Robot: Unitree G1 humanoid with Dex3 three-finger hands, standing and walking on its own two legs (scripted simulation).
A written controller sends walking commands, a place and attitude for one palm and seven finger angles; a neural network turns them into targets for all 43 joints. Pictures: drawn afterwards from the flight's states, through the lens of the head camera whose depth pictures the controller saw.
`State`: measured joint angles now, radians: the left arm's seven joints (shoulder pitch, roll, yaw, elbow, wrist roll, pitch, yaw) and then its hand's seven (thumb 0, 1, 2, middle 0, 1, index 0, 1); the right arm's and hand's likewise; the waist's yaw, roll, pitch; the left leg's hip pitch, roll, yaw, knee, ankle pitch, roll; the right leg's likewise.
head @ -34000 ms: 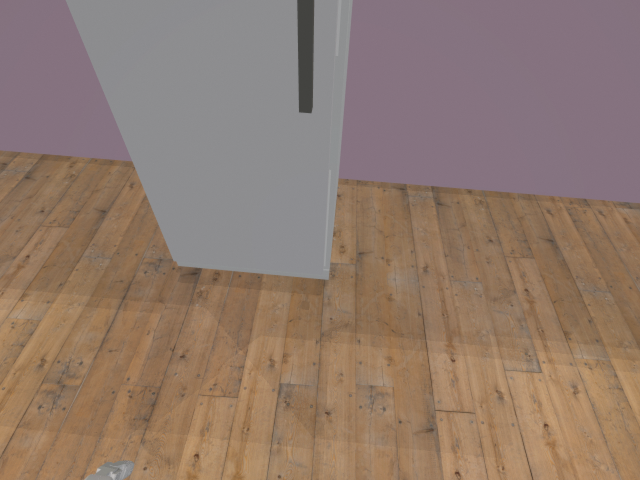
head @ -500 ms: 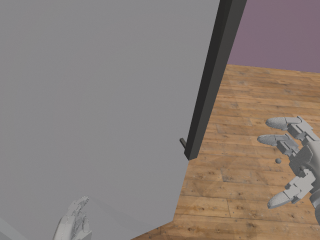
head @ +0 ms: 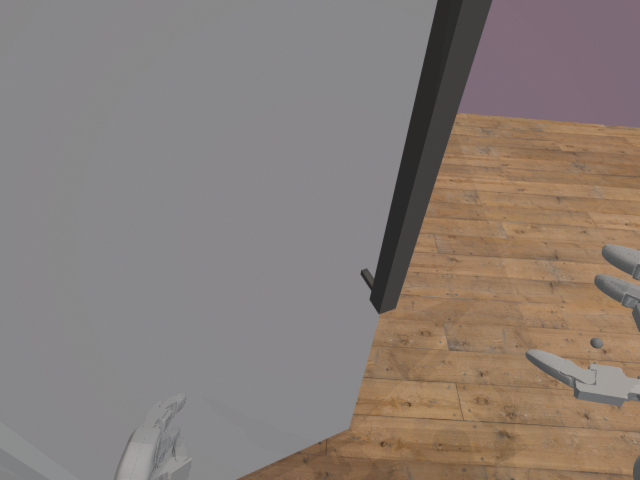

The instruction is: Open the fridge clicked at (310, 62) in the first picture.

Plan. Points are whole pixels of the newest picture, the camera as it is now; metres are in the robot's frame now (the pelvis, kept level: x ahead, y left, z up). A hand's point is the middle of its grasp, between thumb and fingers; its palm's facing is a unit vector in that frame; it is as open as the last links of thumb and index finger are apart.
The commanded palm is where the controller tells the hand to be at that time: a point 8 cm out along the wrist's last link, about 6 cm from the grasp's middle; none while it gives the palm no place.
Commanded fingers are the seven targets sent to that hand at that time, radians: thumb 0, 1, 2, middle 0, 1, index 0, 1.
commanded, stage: draw the hand back to the body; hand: right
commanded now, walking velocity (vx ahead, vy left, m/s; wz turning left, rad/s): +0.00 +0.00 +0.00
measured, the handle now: (405, 161) +0.38 -0.09 +0.25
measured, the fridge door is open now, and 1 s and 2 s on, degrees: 62 62 62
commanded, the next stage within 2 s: step back with the hand held close in 0.74 s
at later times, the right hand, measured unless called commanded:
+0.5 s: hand (618, 349) +0.20 -0.28 +0.17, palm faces +0.46 +0.78 -0.41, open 7.8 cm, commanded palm +0.15 -0.31 +0.18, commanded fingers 0.00 -0.90 -0.90 0.20 0.30 0.20 0.30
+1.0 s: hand (620, 325) +0.21 -0.27 +0.19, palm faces +0.48 +0.78 -0.41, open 7.4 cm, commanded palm +0.15 -0.30 +0.18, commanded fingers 0.00 -0.90 -0.90 0.20 0.30 0.20 0.30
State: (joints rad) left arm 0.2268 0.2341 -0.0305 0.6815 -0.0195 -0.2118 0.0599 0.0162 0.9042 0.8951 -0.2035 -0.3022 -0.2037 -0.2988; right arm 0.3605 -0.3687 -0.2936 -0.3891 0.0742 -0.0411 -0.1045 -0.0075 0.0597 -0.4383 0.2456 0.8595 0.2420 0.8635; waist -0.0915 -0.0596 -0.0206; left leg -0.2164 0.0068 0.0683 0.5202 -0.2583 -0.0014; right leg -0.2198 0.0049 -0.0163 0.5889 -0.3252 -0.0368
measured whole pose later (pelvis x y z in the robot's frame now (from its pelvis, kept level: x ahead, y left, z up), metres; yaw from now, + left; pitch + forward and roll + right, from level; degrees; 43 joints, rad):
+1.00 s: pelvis +0.00 +0.00 +0.01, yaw +2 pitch -2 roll +1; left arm 0.18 0.23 -0.03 0.64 -0.01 -0.11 0.07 0.01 0.90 0.89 -0.20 -0.30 -0.22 -0.31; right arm 0.39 -0.38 -0.40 -0.40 0.05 -0.14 -0.12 0.02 -0.89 -0.90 0.22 0.30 0.21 0.30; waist -0.08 -0.05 0.01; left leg -0.19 0.00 0.04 0.41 -0.19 -0.01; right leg -0.19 0.00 -0.05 0.49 -0.28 -0.04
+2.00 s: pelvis -0.14 -0.01 -0.01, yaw +3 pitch +0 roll +5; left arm 0.17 0.19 -0.01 0.60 -0.03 -0.11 0.06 0.01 0.90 0.89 -0.21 -0.30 -0.21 -0.30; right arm 0.45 -0.44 -0.41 -0.55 0.04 -0.26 -0.12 0.01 -0.89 -0.90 0.21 0.30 0.21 0.30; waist -0.02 -0.04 0.05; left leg -0.22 -0.01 0.05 0.56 -0.34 -0.04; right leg -0.55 -0.05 0.01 0.81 -0.29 -0.01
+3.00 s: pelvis -0.32 -0.09 -0.03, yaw +3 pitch -2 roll +2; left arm 0.30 0.20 -0.01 0.62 -0.01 -0.10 0.06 0.02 0.90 0.89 -0.20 -0.30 -0.20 -0.30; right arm 0.46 -0.41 -0.44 -0.55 0.03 -0.19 -0.14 0.01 -0.89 -0.90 0.21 0.30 0.21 0.30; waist -0.03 0.07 0.00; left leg -0.39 0.00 0.07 0.80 -0.42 0.06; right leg -0.33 -0.03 -0.01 0.79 -0.45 -0.05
